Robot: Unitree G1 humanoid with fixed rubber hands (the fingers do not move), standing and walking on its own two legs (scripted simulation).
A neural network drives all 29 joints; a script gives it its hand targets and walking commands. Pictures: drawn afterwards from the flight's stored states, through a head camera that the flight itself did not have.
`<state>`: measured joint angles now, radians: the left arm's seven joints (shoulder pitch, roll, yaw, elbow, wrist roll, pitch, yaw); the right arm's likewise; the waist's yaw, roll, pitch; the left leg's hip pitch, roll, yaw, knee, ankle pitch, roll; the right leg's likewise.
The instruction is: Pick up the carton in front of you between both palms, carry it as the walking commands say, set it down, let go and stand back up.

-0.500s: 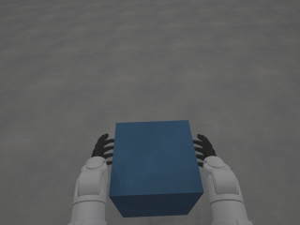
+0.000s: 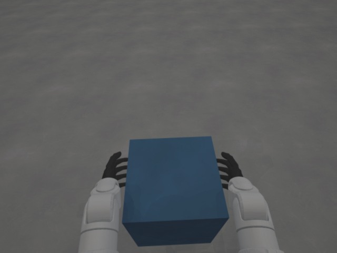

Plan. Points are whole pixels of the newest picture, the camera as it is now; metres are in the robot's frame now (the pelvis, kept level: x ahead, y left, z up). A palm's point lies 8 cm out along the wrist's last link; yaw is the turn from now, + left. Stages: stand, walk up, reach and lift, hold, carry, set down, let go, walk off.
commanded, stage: carry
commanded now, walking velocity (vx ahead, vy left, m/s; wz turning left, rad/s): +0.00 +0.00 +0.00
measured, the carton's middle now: (172, 194) +0.30 +0.00 -0.04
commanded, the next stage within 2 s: hold in 1.14 s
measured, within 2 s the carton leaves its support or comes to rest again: neither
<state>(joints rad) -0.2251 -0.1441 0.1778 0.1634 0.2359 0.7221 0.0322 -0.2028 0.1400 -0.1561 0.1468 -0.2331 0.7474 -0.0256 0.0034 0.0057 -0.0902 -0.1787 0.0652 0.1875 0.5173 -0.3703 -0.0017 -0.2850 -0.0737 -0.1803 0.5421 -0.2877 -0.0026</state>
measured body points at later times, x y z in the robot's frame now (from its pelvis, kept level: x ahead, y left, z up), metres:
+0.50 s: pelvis -0.04 +0.00 +0.00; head -0.06 +0.00 +0.45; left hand +0.27 +0.16 +0.04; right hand +0.26 -0.15 +0.04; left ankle -0.06 +0.10 -0.73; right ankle +0.00 -0.11 -0.73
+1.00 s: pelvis -0.05 +0.01 +0.00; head -0.07 +0.01 +0.45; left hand +0.25 +0.16 +0.04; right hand +0.25 -0.14 +0.03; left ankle -0.06 +0.10 -0.73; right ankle +0.00 -0.11 -0.73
